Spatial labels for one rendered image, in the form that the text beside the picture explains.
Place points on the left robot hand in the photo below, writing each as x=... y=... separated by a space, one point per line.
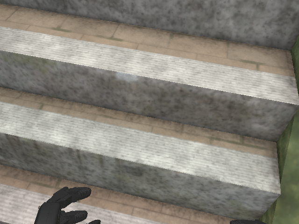
x=50 y=212

